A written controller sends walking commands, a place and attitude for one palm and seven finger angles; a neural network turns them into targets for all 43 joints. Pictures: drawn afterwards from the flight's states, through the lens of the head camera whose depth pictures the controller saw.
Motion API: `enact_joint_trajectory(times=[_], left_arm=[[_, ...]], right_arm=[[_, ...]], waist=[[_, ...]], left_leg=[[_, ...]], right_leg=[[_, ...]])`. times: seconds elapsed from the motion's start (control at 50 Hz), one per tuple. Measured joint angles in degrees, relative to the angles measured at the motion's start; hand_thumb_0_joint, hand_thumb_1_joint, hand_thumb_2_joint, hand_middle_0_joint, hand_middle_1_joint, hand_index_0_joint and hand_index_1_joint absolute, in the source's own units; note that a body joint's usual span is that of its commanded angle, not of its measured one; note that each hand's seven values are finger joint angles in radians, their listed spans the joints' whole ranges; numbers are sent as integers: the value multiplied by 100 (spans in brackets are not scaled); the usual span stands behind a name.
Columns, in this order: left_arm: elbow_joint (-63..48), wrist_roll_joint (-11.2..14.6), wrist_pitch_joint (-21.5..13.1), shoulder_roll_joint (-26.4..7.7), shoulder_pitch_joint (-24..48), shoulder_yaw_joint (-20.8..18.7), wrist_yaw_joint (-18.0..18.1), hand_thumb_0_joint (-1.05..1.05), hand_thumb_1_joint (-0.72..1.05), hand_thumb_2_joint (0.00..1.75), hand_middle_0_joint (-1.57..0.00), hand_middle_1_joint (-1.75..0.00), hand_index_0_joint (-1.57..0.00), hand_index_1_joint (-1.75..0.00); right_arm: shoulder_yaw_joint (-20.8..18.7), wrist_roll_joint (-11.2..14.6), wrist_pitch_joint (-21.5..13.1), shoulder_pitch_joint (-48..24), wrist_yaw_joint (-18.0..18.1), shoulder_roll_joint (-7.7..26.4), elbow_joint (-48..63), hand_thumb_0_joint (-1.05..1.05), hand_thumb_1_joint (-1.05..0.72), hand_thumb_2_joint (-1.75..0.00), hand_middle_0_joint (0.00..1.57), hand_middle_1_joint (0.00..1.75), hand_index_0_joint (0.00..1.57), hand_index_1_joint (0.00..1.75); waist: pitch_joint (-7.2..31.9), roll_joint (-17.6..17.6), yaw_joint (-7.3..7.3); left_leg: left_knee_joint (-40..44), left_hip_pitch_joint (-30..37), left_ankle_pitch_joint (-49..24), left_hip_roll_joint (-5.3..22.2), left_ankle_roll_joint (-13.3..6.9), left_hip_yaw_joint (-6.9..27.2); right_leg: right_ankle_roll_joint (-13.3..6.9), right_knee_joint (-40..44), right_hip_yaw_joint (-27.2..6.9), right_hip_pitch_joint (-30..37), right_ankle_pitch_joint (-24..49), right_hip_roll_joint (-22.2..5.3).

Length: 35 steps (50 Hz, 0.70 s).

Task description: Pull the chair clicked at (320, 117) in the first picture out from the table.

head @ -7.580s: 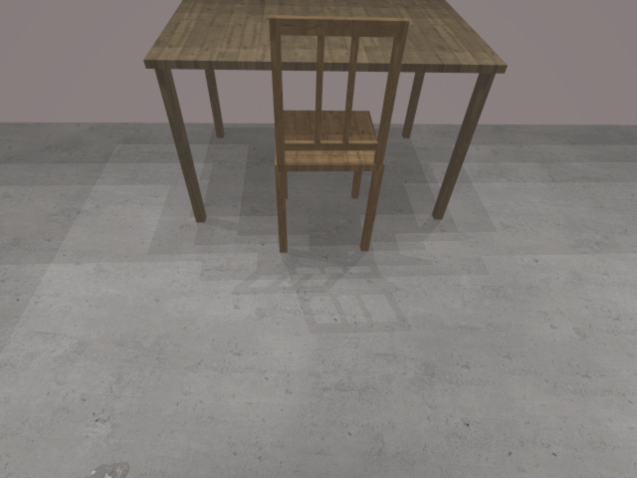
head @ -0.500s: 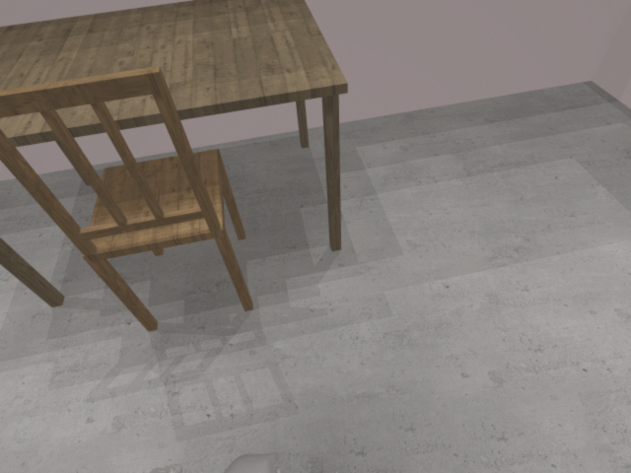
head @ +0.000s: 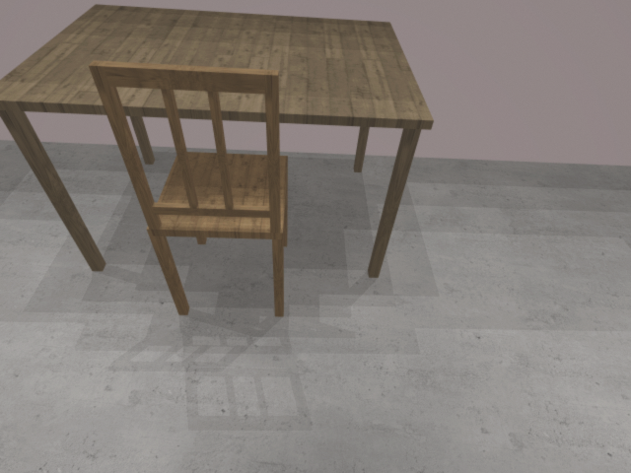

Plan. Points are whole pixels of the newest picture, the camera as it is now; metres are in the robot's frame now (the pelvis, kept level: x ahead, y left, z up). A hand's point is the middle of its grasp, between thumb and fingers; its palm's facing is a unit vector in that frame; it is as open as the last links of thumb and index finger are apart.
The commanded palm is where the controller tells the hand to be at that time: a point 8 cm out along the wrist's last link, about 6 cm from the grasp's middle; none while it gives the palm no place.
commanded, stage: take the last steps up to it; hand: left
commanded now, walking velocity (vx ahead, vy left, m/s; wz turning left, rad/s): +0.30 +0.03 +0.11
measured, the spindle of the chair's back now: (182, 154) +0.79 +0.38 -0.07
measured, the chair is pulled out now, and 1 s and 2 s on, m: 0.00 0.00 0.00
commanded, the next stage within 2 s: come to a stop and stand still in 1.04 s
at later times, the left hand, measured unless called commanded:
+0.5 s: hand out of the picture +0.05 +0.12 -0.16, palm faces +0.14 -0.97 -0.21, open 7.3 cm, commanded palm none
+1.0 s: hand (177, 383) +0.29 +0.25 -0.18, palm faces +0.13 -0.98 -0.18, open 7.4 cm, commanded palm none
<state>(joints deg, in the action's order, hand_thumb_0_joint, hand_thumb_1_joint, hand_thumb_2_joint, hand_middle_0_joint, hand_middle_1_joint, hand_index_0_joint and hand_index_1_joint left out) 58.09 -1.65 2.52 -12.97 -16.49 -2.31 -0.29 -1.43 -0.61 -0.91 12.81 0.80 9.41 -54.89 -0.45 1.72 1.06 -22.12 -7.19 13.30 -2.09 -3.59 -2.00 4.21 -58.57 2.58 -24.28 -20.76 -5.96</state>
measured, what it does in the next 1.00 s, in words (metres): walks ahead: right foot, then left foot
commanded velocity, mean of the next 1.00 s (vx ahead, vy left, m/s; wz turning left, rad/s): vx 0.28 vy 0.03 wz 0.02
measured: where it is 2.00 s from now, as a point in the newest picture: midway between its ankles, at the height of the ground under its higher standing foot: (268, 463)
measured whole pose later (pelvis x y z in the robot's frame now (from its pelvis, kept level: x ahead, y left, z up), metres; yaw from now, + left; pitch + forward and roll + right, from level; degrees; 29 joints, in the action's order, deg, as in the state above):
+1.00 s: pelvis +0.28 +0.07 +0.00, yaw +3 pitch -1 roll +1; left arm 60.8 -1.4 -1.0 -10.8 -15.4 -3.7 0.4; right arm -2.4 -0.5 -5.2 12.8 1.8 8.7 -58.5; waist -1.9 3.1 1.0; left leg -21.8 -7.4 13.9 -1.7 -4.3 -10.1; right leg 0.3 -64.7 2.8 -31.0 -14.8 -5.8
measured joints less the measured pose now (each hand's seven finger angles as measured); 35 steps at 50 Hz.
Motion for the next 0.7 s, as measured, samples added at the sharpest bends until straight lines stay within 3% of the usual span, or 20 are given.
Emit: enact_joint_trajectory(times=[0.18,0.2,0.26,0.32,0.38,0.46,0.54,0.62,0.7], left_arm=[[-166,6,-212,296,345,67,-67,1,91,90,-20,-30,-19,-30],[-187,1,-285,316,358,69,-63,1,91,90,-20,-30,-19,-30],[-172,10,-467,459,353,100,-4,1,91,90,-20,-30,-20,-30],[-114,68,-557,457,84,19,125,0,94,90,-20,-30,-20,-30],[87,78,-573,464,-206,38,151,0,94,90,-20,-30,-20,-30],[356,82,-609,585,-564,112,139,0,93,90,-20,-30,-20,-30],[561,60,-659,752,-888,164,136,0,92,90,-20,-30,-20,-30],[730,23,-679,883,-1151,184,142,1,92,90,-20,-30,-20,-30],[871,-14,-620,903,-1311,161,145,1,91,90,-20,-30,-20,-30]], right_arm=[[-77,-69,53,923,-2,177,-607,0,-92,-90,20,30,20,30],[-82,-56,61,1027,-2,185,-677,0,-91,-90,20,30,20,30],[-118,-47,178,1201,-48,202,-903,0,-91,-90,20,30,20,30],[-176,-90,252,1185,-135,170,-1003,0,-91,-90,20,30,19,30],[-236,-107,228,1028,-164,177,-913,1,-91,-90,19,30,19,30],[-264,-96,195,793,-187,155,-790,0,-91,-90,19,30,19,30],[-256,-87,205,502,-229,120,-728,0,-91,-90,19,30,19,30],[-251,-87,206,117,-238,147,-635,1,-92,-90,19,30,19,30],[-212,-66,108,-314,-268,151,-450,1,-92,-90,19,30,19,30]], waist=[[33,-178,-307],[26,-203,-314],[-33,-416,-318],[44,-369,-227],[53,-386,-247],[18,-441,-251],[-24,-451,-117],[-95,-400,67],[-208,-258,246]], left_leg=[[-241,74,307,-52,160,64],[-504,-9,473,-43,197,82],[-2185,-650,1226,78,164,205],[-3534,-1408,762,203,206,112],[-3992,-2005,70,428,328,123],[-3940,-2507,-541,660,485,176],[-3561,-2687,-715,789,541,92],[-2784,-2552,-606,805,498,-110],[-1878,-2115,-206,678,332,-302]], right_leg=[[-169,2333,206,756,98,215],[-226,2672,224,925,295,257],[-596,2617,465,1108,452,366],[-681,3052,511,1472,471,375],[-667,3614,532,1837,654,411],[-635,4125,635,2235,730,455],[-561,4340,716,2512,625,460],[-419,4358,752,2703,402,397],[-197,4134,732,2805,30,253]])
